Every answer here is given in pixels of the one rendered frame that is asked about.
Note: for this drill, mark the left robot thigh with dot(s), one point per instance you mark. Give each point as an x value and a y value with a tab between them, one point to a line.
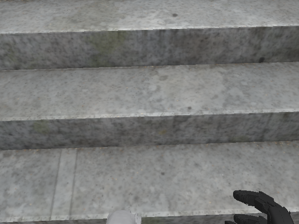
124	217

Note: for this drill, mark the robot right hand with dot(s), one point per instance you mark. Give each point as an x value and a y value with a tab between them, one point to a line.
276	214

